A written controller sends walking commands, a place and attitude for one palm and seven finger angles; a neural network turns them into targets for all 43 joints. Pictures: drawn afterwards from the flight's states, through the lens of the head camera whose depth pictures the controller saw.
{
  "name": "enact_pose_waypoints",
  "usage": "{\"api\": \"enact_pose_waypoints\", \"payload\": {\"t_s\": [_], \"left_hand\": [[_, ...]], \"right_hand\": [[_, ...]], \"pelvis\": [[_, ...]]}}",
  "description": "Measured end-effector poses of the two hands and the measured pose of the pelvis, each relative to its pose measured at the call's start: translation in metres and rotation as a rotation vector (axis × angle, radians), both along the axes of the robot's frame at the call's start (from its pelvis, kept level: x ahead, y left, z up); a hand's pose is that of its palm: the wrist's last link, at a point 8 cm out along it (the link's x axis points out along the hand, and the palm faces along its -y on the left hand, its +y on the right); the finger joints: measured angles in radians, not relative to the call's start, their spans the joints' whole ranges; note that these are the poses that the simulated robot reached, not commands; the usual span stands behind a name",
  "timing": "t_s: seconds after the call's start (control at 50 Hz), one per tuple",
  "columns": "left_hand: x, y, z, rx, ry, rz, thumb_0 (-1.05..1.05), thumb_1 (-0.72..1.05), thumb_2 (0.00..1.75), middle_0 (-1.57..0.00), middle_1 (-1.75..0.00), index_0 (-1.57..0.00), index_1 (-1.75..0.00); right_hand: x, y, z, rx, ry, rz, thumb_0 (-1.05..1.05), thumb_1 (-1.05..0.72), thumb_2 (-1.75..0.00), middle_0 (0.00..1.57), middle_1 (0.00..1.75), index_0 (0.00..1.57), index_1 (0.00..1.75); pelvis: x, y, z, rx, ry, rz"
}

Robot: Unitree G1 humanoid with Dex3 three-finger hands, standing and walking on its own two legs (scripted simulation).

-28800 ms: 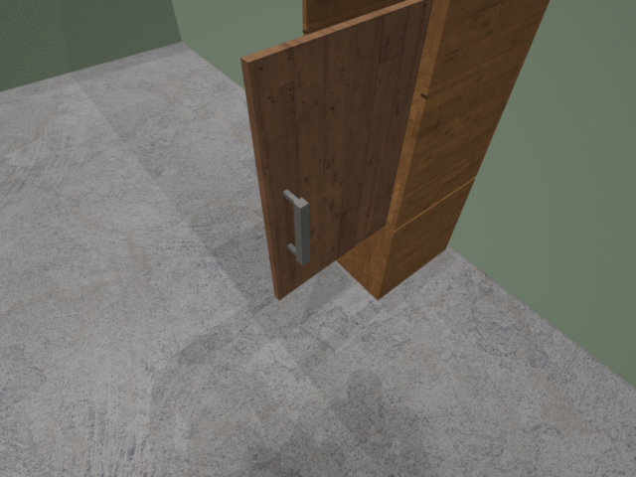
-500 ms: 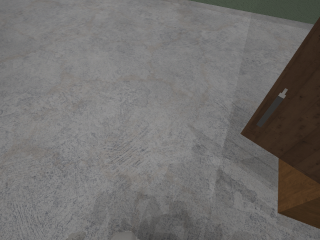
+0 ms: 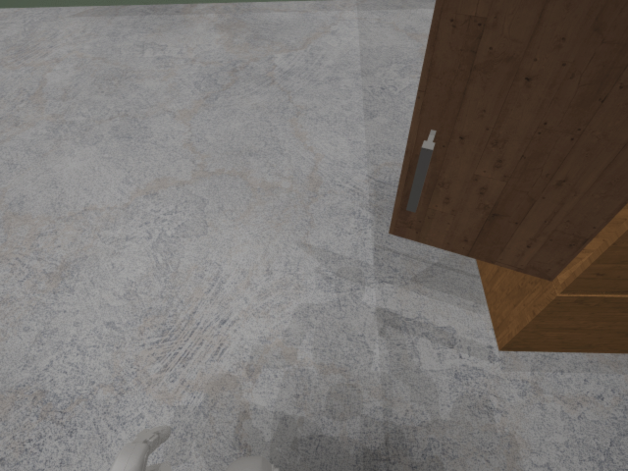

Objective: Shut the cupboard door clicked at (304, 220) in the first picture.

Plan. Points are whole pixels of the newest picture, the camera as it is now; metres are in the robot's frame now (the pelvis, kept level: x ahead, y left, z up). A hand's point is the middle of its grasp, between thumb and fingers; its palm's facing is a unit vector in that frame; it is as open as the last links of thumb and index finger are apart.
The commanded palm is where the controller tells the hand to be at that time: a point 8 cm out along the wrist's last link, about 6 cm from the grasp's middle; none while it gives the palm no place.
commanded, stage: turn to face it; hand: left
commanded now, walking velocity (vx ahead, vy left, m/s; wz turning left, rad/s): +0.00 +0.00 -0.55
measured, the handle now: (421, 172) +0.64 -0.18 -0.07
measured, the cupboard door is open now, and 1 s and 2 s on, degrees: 70 70 70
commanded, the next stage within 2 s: take the last steps up to it in 0.50 s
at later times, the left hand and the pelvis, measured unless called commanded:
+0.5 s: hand (182, 442) +0.17 +0.21 -0.15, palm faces -0.20 -0.96 -0.20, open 7.4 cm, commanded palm none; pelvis +0.04 +0.03 +0.02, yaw -14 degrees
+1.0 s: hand (227, 437) +0.18 +0.16 -0.18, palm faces -0.35 -0.93 -0.14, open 7.4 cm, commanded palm none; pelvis +0.09 -0.01 +0.00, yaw -22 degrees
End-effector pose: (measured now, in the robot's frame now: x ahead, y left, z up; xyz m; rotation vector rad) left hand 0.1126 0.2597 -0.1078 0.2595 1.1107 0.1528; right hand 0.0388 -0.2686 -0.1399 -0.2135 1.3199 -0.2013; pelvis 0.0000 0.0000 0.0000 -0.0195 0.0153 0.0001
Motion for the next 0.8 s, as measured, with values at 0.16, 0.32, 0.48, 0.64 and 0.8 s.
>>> {"api": "enact_pose_waypoints", "payload": {"t_s": [0.16, 0.32, 0.48, 0.64, 0.8], "left_hand": [[-0.001, -0.015, -0.002, -0.029, 0.086, -0.05, 0.01, 0.9, 0.9, -0.2, -0.3, -0.2, -0.3], [0.019, 0.002, -0.029, -0.081, 0.125, -0.083, 0.01, 0.9, 0.9, -0.2, -0.3, -0.2, -0.3], [0.058, 0.007, -0.016, -0.077, 0.122, -0.164, 0.01, 0.91, 0.9, -0.2, -0.3, -0.2, -0.3], [0.093, -0.028, -0.004, -0.045, 0.071, -0.269, 0.01, 0.91, 0.9, -0.2, -0.3, -0.19, -0.3], [0.084, -0.056, -0.004, -0.047, 0.078, -0.287, 0.01, 0.9, 0.9, -0.2, -0.3, -0.2, -0.3]], "right_hand": [[0.033, -0.001, 0.024, -0.008, -0.114, -0.044, 0.01, -0.91, -0.9, 0.2, 0.29, 0.2, 0.29], [0.051, 0.024, 0.036, -0.056, -0.193, -0.076, 0.0, -0.91, -0.9, 0.2, 0.29, 0.2, 0.3], [0.009, 0.045, 0.045, -0.05, -0.108, -0.15, 0.0, -0.91, -0.9, 0.2, 0.3, 0.2, 0.3], [-0.054, 0.042, 0.022, 0.013, 0.005, -0.295, 0.0, -0.9, -0.9, 0.2, 0.3, 0.2, 0.3], [-0.071, 0.023, 0.012, 0.03, 0.057, -0.362, 0.01, -0.91, -0.9, 0.2, 0.29, 0.2, 0.3]], "pelvis": [[0.012, 0.001, 0.013, 0.017, 0.009, -0.084], [0.031, 0.025, 0.004, 0.0, 0.011, -0.167], [0.038, 0.032, 0.019, -0.026, 0.004, -0.24], [0.039, 0.016, 0.015, -0.015, -0.006, -0.293], [0.05, -0.001, 0.013, -0.001, -0.011, -0.319]]}}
